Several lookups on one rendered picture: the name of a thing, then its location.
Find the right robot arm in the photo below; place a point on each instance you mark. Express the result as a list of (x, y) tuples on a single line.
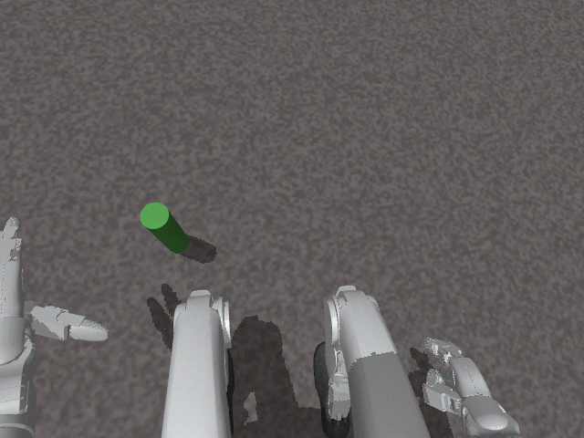
[(484, 417)]

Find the right robot hand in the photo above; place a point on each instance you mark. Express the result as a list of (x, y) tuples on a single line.
[(447, 392)]

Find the left robot arm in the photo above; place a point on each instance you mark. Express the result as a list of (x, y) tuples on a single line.
[(18, 367)]

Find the right robot foot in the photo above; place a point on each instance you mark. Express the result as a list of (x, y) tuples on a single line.
[(332, 428)]

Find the left robot hand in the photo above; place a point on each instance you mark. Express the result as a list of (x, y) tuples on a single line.
[(52, 322)]

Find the can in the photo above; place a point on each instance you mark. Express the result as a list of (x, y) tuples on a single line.
[(160, 222)]

